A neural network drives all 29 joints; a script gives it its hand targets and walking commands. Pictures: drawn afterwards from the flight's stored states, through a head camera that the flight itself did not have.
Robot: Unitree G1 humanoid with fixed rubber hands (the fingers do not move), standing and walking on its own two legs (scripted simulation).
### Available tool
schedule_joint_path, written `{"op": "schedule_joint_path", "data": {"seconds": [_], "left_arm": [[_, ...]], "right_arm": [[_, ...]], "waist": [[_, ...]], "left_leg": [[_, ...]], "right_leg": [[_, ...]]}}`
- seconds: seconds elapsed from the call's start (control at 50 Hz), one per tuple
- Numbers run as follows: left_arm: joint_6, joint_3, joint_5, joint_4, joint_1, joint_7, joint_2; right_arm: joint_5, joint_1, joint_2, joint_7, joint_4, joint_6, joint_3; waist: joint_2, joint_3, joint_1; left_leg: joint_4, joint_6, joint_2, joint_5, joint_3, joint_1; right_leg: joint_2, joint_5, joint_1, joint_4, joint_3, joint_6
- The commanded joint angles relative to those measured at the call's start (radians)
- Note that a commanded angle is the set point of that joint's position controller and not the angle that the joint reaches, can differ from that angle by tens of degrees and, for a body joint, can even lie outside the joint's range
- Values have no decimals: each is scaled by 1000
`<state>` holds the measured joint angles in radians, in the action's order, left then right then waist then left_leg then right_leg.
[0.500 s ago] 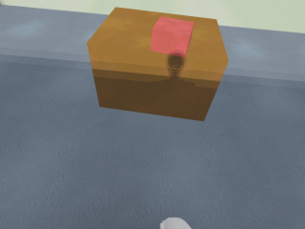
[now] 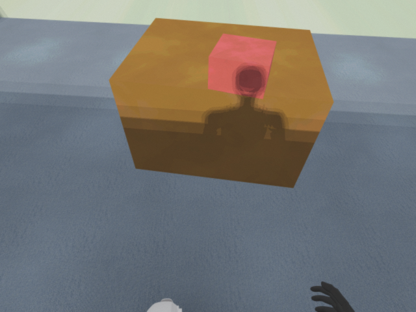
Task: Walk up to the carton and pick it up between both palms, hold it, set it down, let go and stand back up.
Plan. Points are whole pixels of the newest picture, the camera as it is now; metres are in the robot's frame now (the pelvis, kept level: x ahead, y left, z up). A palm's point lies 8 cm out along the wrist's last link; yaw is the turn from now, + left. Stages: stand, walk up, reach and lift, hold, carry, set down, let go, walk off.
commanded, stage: walk up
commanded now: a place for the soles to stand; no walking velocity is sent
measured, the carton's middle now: (242, 65) +1.07 -0.10 -0.06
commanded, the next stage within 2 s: none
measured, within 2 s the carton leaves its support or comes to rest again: neither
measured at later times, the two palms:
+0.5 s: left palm (138, 195) +0.41 +0.20 -0.07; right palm out of the picture +0.18 -0.30 -0.13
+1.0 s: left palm (145, 155) +0.56 +0.21 -0.09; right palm (335, 217) +0.38 -0.30 -0.09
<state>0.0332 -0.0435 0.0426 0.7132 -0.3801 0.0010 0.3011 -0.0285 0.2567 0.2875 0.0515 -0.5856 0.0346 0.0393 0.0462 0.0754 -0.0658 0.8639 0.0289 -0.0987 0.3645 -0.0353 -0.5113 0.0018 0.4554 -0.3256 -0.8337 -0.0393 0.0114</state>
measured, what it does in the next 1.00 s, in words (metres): walks ahead: right foot, then left foot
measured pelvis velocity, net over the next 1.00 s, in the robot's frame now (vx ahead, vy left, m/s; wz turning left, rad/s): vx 0.39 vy -0.02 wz -0.18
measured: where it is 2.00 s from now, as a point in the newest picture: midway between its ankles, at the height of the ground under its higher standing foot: (218, 240)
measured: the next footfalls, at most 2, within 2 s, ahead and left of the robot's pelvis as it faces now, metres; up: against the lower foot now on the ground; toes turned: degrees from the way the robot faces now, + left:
right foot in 0.38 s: +0.35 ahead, -0.15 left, +0.00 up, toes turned -11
left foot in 0.78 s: +0.46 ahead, +0.12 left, +0.00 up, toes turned -2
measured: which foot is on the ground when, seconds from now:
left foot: down 0.00-0.42, up 0.44-0.76, down 0.78-1.00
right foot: down 0.00-0.02, up 0.04-0.36, down 0.38-0.78, up 0.80-1.00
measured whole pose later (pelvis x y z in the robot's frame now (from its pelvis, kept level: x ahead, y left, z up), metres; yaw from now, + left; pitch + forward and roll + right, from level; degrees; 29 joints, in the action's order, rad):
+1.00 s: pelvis +0.39 -0.02 +0.00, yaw -11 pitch -5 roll +2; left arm 0.00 -0.05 0.02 0.62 -0.28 0.05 0.29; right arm -0.05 0.40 0.28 -0.02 -0.70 0.04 0.03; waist -0.08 0.08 0.03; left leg 0.80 -0.02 -0.07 0.43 -0.14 -0.28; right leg -0.06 0.47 -0.55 -1.10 -0.02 -0.01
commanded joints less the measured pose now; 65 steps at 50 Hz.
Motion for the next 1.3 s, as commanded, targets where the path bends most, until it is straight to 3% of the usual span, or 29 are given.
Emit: {"op": "schedule_joint_path", "data": {"seconds": [0.0, 0.02, 0.04, 0.06, 0.1, 0.16, 0.24, 0.28, 0.34, 0.38, 0.4, 0.42, 0.44, 0.54, 0.66, 0.7, 0.74, 0.76, 0.78, 0.8, 0.82, 0.9, 1.0, 1.06, 1.08, 1.1, 1.12, 1.2, 1.28], "left_arm": [[4, -16, -3, -122, 161, 17, 94], [10, 14, -12, -150, 115, 25, 3], [-2, -6, -12, -184, 64, 25, 65], [-17, -28, 0, -179, 72, 20, 122], [-17, -35, 8, -169, 118, 16, 144], [-10, -36, 1, -164, 91, 28, 104], [3, -22, -33, -189, 134, 56, 36], [19, -21, -33, -180, 128, 66, 19], [21, -44, -11, -150, 40, 54, 43], [20, -80, 6, -107, -151, 28, 131], [19, -100, 28, -110, -238, 10, 201], [10, -110, 6, -150, -200, -8, 276], [-1, -110, -25, -142, -140, -25, 264], [15, -61, 1, -146, 72, -26, 169], [33, -57, 1, -121, 124, -15, 186], [24, -60, 1, -126, 158, -6, 190], [4, -41, 3, -135, 180, 6, 127], [-2, -12, -1, -140, 127, 12, 50], [2, 7, -10, -182, 104, 20, -16], [-3, -22, -15, -228, 129, 22, 95], [-11, -35, -3, -230, 174, 22, 140], [-9, -40, -12, -199, 88, 36, 112], [8, -46, -28, -186, 39, 53, 60], [24, -78, -16, -136, -142, 34, 108], [30, -98, 0, -140, -197, 15, 180], [31, -102, 11, -162, -219, -3, 270], [24, -93, 1, -155, -167, -22, 256], [33, -47, 11, -153, 8, -36, 181], [44, -32, 6, -126, 77, -32, 174]], "right_arm": [[-15, 385, 146, -23, -19, 30, 85], [-27, 419, 227, -39, -23, 37, 93], [-27, 345, 295, -53, 11, 31, 95], [-17, 242, 298, -66, 21, 25, 87], [-6, 192, 230, -74, 23, 36, 56], [-13, 133, 193, -72, -5, 47, 38], [-12, 98, 207, -68, -23, 48, 36], [-9, 104, 215, -64, -22, 42, 39], [-3, 139, 220, -61, -31, 23, 37], [-6, 201, 158, -52, -23, 7, 14], [2, 258, 91, -44, 6, 1, -11], [12, 250, 149, -36, 52, -14, 2], [5, 134, 215, -36, 73, -36, 19], [-5, 179, 168, -27, 48, -28, 37], [7, 142, 115, -3, 55, -22, 44], [7, 195, 110, 0, 33, -9, 60], [-3, 371, 131, -16, -15, 9, 85], [-12, 410, 175, -30, -29, 19, 94], [-22, 407, 264, -45, -20, 26, 99], [-14, 292, 298, -57, 30, 17, 99], [-1, 222, 276, -68, 29, 15, 84], [-28, 114, 221, -82, -3, 29, 53], [-18, 79, 224, -65, -31, 25, 53], [-9, 108, 149, -44, -27, 3, 28], [1, 124, 75, -33, 0, 4, -1], [10, 131, 103, -30, 54, -1, 10], [-12, 84, 173, -37, 60, -23, 34], [-27, 130, 144, -33, 40, -31, 38], [-1, 110, 88, -16, 52, -36, 36]], "waist": [[18, -62, 230], [285, -105, 247], [266, -71, 194], [166, 18, 146], [72, 135, 146], [86, 152, 110], [137, 144, 101], [151, 77, 95], [90, -7, 52], [-89, -160, -32], [-261, -260, -71], [-303, -281, -70], [-179, -217, -79], [-196, -35, 32], [-291, 23, 69], [-267, -10, 105], [-93, -75, 204], [101, -107, 219], [329, -98, 228], [222, 2, 180], [98, 96, 154], [113, 115, 100], [167, 54, 67], [-25, -52, -26], [-236, -91, -74], [-340, -117, -76], [-162, -66, -59], [-167, 29, 16], [-248, 68, 43]], "left_leg": [[-130, 35, 66, -41, -16, 616], [-370, 105, -175, 358, 352, 614], [-684, 212, -398, 666, 849, 506], [-743, 278, -462, 765, 953, 453], [-661, 279, -403, 380, 703, 408], [-617, 266, -343, 56, 403, 258], [-551, 229, -265, -303, 138, 250], [-474, 179, -176, -365, -22, 224], [-305, 150, -158, -327, -83, 183], [90, 89, -88, -303, -163, 67], [382, 33, -10, -18, -174, -91], [507, -7, 78, 254, -70, -203], [601, 2, 24, 224, 50, -216], [457, -27, -41, 152, 85, -115], [119, -16, -47, 35, 45, 28], [17, 0, -13, -41, -18, 210], [-114, 16, 60, -85, -76, 528], [-201, 37, 34, 62, 23, 600], [-460, 118, -227, 480, 464, 544], [-707, 284, -391, 668, 878, 443], [-741, 316, -419, 700, 893, 387], [-633, 272, -340, 297, 504, 222], [-501, 191, -206, 106, 195, 91], [-201, 110, -87, 190, 39, -124], [142, 35, 7, 106, -74, -240], [382, -9, 133, 249, 1, -314], [487, -10, 69, 217, 125, -316], [461, -46, -4, 98, 133, -259], [211, -54, -21, 84, 102, -126]], "right_leg": [[-91, 310, -543, 77, 176, 105], [34, 187, -592, -329, 28, 37], [71, 207, -619, -485, 94, -1], [-4, 153, -635, -563, 153, -9], [-50, 27, -644, -585, 146, -19], [-90, -9, -486, -484, 158, -25], [-103, -87, -346, -126, 84, -13], [-45, -187, -153, 53, -3, 1], [40, -312, 104, 178, -83, 27], [38, -242, 423, 176, 8, 74], [-178, 34, 555, 246, 358, 167], [-417, 331, 499, 512, 880, 323], [-447, 476, 393, 592, 940, 361], [-325, 167, 36, 527, 544, 272], [-278, 253, -146, 531, 388, 240], [-239, 285, -254, 475, 297, 202], [-150, 318, -418, 209, 172, 133], [-58, 291, -476, -54, 75, 84], [52, 206, -570, -395, -12, 20], [-1, 197, -630, -495, 86, 8], [-66, 106, -654, -535, 114, -3], [-122, 39, -451, -386, 125, -27], [-84, -102, -102, -1, 11, 12], [27, -152, 335, 117, -66, 37], [-148, 107, 413, 268, 248, 102], [-422, 366, 361, 576, 826, 220], [-487, 441, 294, 624, 901, 276], [-437, 75, 119, 551, 530, 295], [-406, -226, 11, 519, 302, 276]]}}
